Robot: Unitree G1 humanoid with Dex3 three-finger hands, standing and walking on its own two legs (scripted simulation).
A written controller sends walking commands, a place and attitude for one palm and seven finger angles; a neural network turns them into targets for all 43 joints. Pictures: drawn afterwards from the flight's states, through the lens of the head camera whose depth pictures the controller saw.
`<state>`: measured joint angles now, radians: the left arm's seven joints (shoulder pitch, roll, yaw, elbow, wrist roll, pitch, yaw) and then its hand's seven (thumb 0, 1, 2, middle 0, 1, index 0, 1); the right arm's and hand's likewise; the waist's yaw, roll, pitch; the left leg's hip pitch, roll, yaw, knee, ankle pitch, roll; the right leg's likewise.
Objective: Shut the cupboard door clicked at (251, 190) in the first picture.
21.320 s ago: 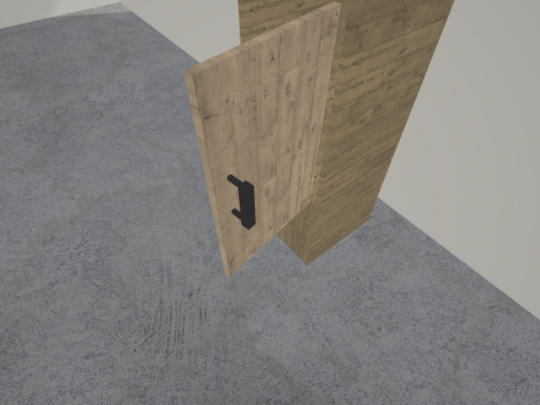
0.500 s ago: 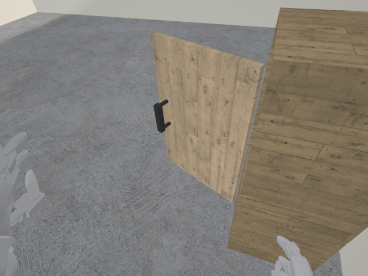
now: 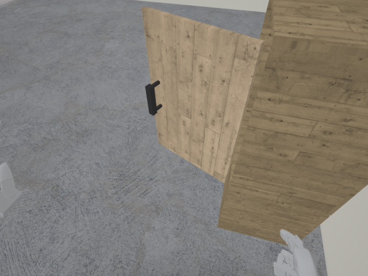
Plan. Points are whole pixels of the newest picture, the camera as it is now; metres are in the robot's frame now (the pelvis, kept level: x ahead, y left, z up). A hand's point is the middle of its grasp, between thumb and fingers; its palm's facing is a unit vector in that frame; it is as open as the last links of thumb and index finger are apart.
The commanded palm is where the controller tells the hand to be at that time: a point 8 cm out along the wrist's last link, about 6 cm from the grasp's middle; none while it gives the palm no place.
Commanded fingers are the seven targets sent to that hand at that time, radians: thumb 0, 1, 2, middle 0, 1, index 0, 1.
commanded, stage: step back with the hand held close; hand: left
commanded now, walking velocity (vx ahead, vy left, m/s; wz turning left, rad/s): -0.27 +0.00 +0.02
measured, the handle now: (155, 97) +0.70 +0.15 -0.03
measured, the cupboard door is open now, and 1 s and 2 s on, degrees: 67 67 67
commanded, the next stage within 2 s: stop stepping back and stand still in 1.18 s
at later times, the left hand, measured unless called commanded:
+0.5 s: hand (10, 216) +0.17 +0.26 +0.17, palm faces +0.48 -0.75 -0.46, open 7.4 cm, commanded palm +0.10 +0.29 +0.19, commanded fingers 0.00 0.90 0.90 -0.20 -0.30 -0.20 -0.30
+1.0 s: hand (32, 251) +0.13 +0.21 +0.17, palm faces +0.29 -0.82 -0.49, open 7.4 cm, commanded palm +0.04 +0.26 +0.19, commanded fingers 0.00 0.90 0.90 -0.20 -0.30 -0.20 -0.30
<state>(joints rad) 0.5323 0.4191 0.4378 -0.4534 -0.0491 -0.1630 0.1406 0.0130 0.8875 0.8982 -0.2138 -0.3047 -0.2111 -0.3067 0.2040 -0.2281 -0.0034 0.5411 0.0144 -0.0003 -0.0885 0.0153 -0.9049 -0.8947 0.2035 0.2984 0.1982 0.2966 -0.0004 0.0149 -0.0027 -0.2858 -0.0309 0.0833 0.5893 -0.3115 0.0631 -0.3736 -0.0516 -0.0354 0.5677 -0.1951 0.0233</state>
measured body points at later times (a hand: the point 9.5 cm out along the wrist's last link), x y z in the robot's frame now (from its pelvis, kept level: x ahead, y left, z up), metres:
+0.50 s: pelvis -0.04 -0.01 -0.01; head -0.03 +0.00 +0.44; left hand +0.14 +0.30 +0.19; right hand +0.12 -0.26 -0.09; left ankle +0.00 +0.08 -0.73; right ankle +0.06 -0.14 -0.73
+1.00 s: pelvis -0.12 -0.03 +0.00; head -0.05 -0.02 +0.45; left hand +0.10 +0.25 +0.20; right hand +0.11 -0.24 -0.07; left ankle +0.00 +0.08 -0.73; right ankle -0.22 -0.12 -0.73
